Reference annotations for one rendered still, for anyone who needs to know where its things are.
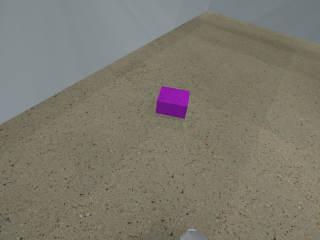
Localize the carton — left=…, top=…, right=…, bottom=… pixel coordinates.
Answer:
left=156, top=86, right=190, bottom=119

